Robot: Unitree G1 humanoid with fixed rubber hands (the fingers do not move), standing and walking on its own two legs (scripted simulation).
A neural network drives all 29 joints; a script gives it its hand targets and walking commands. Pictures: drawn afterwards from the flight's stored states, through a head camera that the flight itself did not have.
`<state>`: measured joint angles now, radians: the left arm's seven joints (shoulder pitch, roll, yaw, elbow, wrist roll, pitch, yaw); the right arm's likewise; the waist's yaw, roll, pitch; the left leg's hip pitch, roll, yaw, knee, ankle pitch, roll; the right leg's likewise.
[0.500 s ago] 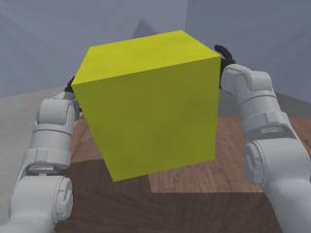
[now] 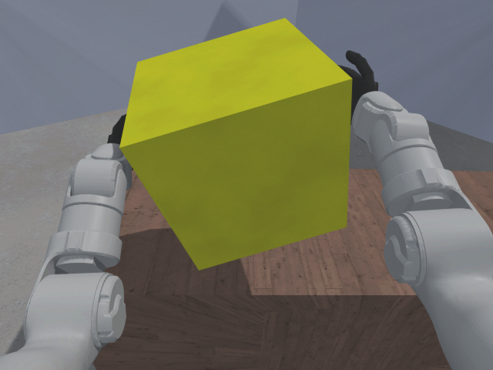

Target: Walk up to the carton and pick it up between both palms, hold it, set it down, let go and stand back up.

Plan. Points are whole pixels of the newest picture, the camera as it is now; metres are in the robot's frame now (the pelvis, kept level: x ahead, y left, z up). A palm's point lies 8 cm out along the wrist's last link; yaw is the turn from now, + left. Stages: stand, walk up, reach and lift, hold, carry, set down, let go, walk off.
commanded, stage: set down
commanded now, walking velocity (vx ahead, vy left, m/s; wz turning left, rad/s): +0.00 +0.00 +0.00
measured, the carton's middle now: (241, 144) +0.48 +0.01 +0.21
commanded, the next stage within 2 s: none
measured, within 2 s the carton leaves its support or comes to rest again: neither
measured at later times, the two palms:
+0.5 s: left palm (123, 176) +0.38 +0.20 +0.20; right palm (349, 120) +0.43 -0.16 +0.28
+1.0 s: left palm (141, 186) +0.40 +0.19 +0.16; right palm (349, 141) +0.45 -0.18 +0.23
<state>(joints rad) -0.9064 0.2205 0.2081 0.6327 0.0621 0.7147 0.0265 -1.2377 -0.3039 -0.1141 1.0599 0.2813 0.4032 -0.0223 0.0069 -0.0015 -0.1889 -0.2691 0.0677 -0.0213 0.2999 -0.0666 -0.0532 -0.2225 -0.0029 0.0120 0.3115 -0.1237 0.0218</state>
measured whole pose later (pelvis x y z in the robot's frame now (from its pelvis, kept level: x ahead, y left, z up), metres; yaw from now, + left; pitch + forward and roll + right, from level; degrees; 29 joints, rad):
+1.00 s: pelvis +0.02 -0.01 +0.00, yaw +0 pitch +3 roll +0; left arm -0.72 0.13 0.21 0.54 0.06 0.63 0.12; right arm -1.08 -0.28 -0.10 1.09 0.28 0.21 0.05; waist 0.01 0.00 -0.14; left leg -0.22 0.07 -0.02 0.25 -0.07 -0.07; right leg -0.20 0.00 0.01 0.31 -0.16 0.01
